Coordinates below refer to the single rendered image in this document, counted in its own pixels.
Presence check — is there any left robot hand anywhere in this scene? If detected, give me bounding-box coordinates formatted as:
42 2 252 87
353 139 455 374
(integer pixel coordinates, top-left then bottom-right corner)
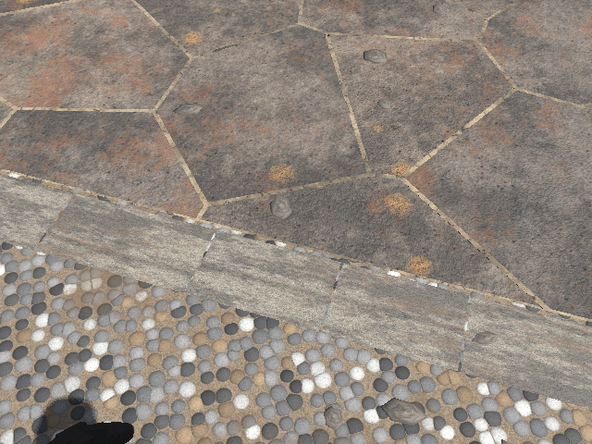
47 422 134 444

